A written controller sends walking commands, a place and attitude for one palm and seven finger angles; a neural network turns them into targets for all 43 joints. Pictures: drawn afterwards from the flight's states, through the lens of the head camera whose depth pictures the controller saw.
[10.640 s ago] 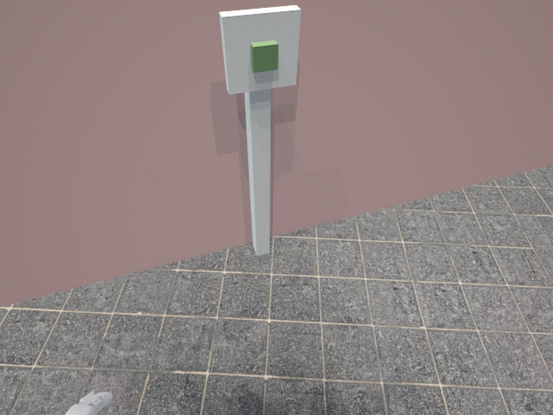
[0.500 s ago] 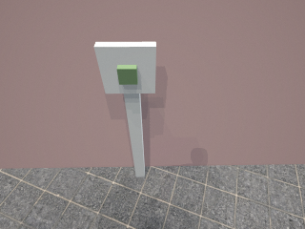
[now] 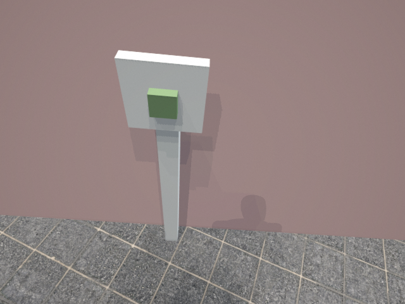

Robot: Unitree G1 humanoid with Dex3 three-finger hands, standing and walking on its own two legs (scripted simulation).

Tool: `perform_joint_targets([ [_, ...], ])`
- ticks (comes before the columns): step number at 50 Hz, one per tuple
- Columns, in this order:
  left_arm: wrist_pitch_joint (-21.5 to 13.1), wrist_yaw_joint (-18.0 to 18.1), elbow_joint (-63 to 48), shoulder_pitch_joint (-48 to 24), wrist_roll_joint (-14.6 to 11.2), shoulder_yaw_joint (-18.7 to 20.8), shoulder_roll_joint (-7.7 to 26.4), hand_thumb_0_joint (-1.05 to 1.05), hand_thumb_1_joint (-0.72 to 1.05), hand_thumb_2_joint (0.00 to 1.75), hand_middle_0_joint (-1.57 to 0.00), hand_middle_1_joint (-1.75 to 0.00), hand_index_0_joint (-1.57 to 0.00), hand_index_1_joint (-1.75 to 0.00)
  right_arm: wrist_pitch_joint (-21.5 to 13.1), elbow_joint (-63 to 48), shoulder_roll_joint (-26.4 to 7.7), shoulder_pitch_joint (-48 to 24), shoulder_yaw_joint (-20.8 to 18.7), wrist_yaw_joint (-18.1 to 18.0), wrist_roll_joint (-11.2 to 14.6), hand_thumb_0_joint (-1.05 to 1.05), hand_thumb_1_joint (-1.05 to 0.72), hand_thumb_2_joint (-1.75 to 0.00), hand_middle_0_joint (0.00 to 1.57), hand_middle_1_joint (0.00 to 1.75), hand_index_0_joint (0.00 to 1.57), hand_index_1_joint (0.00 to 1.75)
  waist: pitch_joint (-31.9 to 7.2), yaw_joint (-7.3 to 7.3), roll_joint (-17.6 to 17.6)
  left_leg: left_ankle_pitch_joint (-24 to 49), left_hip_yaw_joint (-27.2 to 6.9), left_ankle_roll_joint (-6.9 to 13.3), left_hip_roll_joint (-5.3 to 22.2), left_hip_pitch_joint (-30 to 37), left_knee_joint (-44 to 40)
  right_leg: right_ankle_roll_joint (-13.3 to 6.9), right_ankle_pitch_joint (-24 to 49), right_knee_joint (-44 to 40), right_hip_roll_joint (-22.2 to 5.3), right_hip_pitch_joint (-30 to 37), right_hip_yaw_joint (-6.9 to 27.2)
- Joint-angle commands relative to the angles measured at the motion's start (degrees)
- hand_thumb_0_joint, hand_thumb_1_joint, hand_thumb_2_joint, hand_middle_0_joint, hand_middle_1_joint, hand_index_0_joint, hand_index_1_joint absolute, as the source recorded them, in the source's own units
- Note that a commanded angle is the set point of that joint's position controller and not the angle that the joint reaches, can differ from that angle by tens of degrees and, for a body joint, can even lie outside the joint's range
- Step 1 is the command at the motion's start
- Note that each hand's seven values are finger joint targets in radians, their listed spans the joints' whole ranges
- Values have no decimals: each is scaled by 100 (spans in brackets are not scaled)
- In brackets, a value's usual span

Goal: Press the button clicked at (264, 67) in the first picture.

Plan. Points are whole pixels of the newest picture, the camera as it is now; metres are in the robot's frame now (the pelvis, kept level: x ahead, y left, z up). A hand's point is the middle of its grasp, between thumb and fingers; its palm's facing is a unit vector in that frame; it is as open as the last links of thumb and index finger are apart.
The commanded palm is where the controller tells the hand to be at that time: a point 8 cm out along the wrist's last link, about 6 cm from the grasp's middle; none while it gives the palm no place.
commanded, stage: shuffle to correct the standing spot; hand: left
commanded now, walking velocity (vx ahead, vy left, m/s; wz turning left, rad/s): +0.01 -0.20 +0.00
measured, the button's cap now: (163, 103) +0.48 +0.12 +0.14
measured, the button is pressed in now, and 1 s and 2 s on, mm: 0 0 0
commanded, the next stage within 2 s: come to a stop and stand still in 0.16 s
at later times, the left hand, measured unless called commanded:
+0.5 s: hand out of the picture +0.09 +0.07 -0.15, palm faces +0.05 -0.97 -0.24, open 7.2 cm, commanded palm none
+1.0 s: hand out of the picture +0.00 +0.13 -0.16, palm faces +0.12 -0.97 -0.20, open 7.4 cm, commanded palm none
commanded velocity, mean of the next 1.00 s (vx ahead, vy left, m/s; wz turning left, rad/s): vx -0.02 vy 0.05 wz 0.00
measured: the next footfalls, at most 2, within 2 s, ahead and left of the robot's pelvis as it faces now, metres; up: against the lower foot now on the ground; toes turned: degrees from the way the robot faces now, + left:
right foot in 0.32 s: +0.11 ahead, -0.23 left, +0.00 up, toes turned -4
left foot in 0.76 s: +0.07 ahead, +0.03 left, +0.00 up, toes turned +6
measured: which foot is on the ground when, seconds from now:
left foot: down 0.00-0.32, up 0.34-0.74, down 0.76-1.00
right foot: up 0.00-0.30, down 0.32-0.78, up 0.80-1.00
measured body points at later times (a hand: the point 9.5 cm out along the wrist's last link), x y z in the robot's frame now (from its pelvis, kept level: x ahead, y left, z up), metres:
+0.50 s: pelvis +0.04 -0.11 +0.01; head +0.07 -0.12 +0.46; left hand +0.09 +0.12 -0.13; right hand +0.07 -0.36 -0.15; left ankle +0.01 +0.01 -0.67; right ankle +0.07 -0.22 -0.72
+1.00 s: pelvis +0.01 -0.05 +0.02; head +0.02 -0.04 +0.46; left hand +0.00 +0.18 -0.15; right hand +0.09 -0.28 -0.13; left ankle +0.03 +0.02 -0.72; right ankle -0.02 -0.18 -0.70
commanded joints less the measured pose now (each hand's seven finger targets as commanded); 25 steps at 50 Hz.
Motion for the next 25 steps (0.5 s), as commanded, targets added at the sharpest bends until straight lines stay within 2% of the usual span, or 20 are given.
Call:
perform_joint_targets([
  [1, -32, -79, -644, -147, 108, 181, 332, 0, 90, 90, -20, -30, -20, -30, -42, -95, -856, 494, -148, -81, 10, 0, -90, -90, 20, 30, 20, 30, 816, 49, 952, 1783, -2182, 1027, 2083, -285, -2453, 219, 704, 1373, -621, -1582, 749],
  [2, 10, -114, -617, -9, 99, 179, 244, 0, 90, 90, -20, -30, -20, -30, -64, -135, -816, 393, -125, -62, 5, 0, -90, -90, 20, 30, 20, 30, 785, 146, 1016, 1783, -1710, 855, 1834, -520, -2467, 278, 977, 1283, -630, -1383, 654],
  [3, 36, -136, -598, 32, 85, 181, 226, 0, 90, 90, -20, -30, -20, -30, -79, -158, -790, 350, -129, -53, 1, 0, -90, -90, 20, 30, 20, 30, 732, 202, 990, 1880, -1418, 747, 1696, -645, -2442, 327, 1133, 1132, -657, -1252, 581],
  [4, 70, -154, -594, 99, 71, 187, 179, 0, 90, 90, -20, -30, -20, -30, -87, -191, -865, 289, -148, -38, -6, 0, -90, -90, 20, 30, 20, 30, 498, 257, 1051, 1967, -1059, 654, 1536, -558, -2384, 384, 1270, 875, -658, -1150, 499],
  [5, 98, -161, -620, 77, 42, 189, 192, 0, 90, 90, -20, -30, -20, -30, -70, -251, -959, 200, -190, -21, -7, 0, -90, -90, 20, 30, 20, 30, 343, 268, 1141, 1935, -857, 587, 1438, -480, -2331, 430, 1311, 508, -679, -1070, 416],
  [6, 109, -167, -677, -44, 35, 186, 191, 0, 90, 90, -20, -30, -20, -30, -44, -258, -1012, 233, -225, -2, -18, 0, -90, -90, 20, 30, 20, 30, 287, 210, 1221, 1909, -724, 535, 1354, -394, -2290, 477, 1335, 169, -657, -1049, 250],
  [9, 74, -165, -896, -580, 17, 190, 258, 0, 90, 90, -20, -30, -20, -30, 51, -258, -1169, 384, -343, 39, -57, 0, -90, -90, 20, 30, 20, 30, 147, -11, 1433, 2067, -731, 491, 1374, -8, -2097, 572, 1150, -920, -630, -993, -12],
  [11, 21, -172, -969, -737, 6, 217, 346, 0, 90, 90, -20, -30, -20, -30, 129, -277, -1293, 344, -439, 55, -75, 0, -90, -90, 20, 30, 20, 30, -10, -76, 1552, 2014, -846, 430, 1428, 176, -1777, 562, 1017, -1612, -541, -739, -146],
  [12, -16, -182, -993, -714, 3, 227, 396, 0, 90, 90, -20, -30, -20, -30, 159, -292, -1371, 301, -490, 58, -75, 0, -90, -90, 20, 30, 20, 30, -141, -59, 1604, 2035, -894, 356, 1443, 246, -1531, 535, 1066, -1970, -478, -532, -183],
  [13, -43, -182, -972, -600, 5, 255, 464, 0, 90, 90, -20, -30, -20, -30, 191, -299, -1389, 283, -533, 60, -61, 0, -90, -90, 20, 30, 20, 30, -246, -16, 1515, 2003, -854, 226, 1386, 145, -1228, 504, 1358, -2394, -392, -171, -235],
  [14, -108, -179, -881, -275, 6, 289, 583, 0, 90, 90, -20, -30, -20, -30, 206, -327, -1370, 237, -532, 75, -56, 0, -90, -90, 20, 30, 20, 30, -458, 152, 1186, 1638, -715, 5, 1168, 12, -726, 479, 1802, -3023, -384, 376, -190],
  [15, -216, -131, -755, 56, 39, 329, 901, 0, 90, 90, -20, -30, -20, -30, 199, -356, -1070, 362, -467, 116, -16, 0, -90, -90, 20, 30, 20, 30, -690, 259, 139, 505, -359, -268, 630, -372, 111, 421, 2788, -3557, -887, 1038, 361],
  [16, -266, -36, -704, 126, 87, 420, 1474, 0, 90, 90, -20, -30, -20, -30, 208, -489, -427, 596, -323, 130, 14, 0, -90, -90, 20, 30, 20, 30, -909, 211, -1875, -1729, -74, -489, -162, -1337, 1317, 129, 4366, -3705, -2076, 1583, 1734],
  [17, -260, -2, -779, 129, 4, 310, 1470, 0, 90, 90, -20, -30, -20, -30, 287, -513, -474, 611, -263, 94, 74, 0, -90, -90, 20, 30, 20, 30, -1312, 275, -1482, -2011, -849, -372, -8, -895, 1731, -175, 4581, -3820, -2393, 1207, 1850],
  [18, -256, 35, -854, -274, 23, 230, 1273, 0, 90, 90, -20, -30, -20, -30, 295, -514, -355, 603, -249, 139, 91, 0, -90, -90, 20, 30, 20, 30, -955, 65, -696, -1630, -925, -332, 78, -746, 1665, -320, 4087, -3866, -2317, 828, 1522],
  [19, -323, 63, -846, -583, 39, 284, 1248, 0, 90, 90, -20, -30, -20, -30, 295, -466, -297, 467, -240, 158, 93, 0, -90, -90, 20, 30, 20, 30, -810, 27, -1285, -1418, -767, -378, 56, -1030, 1871, -245, 4860, -3656, -2064, 983, 1570],
  [20, -355, 99, -870, -660, 21, 233, 1175, 0, 90, 90, -20, -30, -20, -30, 284, -443, -483, 410, -244, 167, 116, 0, -90, -90, 20, 30, 20, 30, -715, 52, -1506, -1219, -828, -435, 66, -1138, 2013, -312, 5583, -3445, -2040, 1072, 1498],
  [21, -371, 130, -867, -651, 2, 190, 1078, 0, 90, 90, -20, -30, -20, -30, 289, -416, -557, 280, -244, 168, 133, 0, -90, -90, 20, 30, 20, 30, -592, 109, -1314, -1061, -859, -474, 61, -1165, 2018, -421, 5903, -3415, -2083, 1073, 1371],
  [23, -340, 168, -866, -575, 10, 239, 1160, 0, 90, 90, -20, -30, -20, -30, 339, -436, -576, 46, -237, 212, 141, 0, -90, -90, 20, 30, 20, 30, -452, 214, -704, -901, -779, -530, -58, -1197, 1951, -564, 5753, -3519, -2205, 1089, 1328],
  [25, -308, 199, -870, -499, 10, 302, 1295, 0, 90, 90, -20, -30, -20, -30, 421, -513, -619, -152, -238, 241, 110, 0, -90, -90, 20, 30, 20, 30, -350, 304, -386, -750, -823, -583, -94, -1299, 2121, -733, 5197, -3706, -2406, 992, 1437],
])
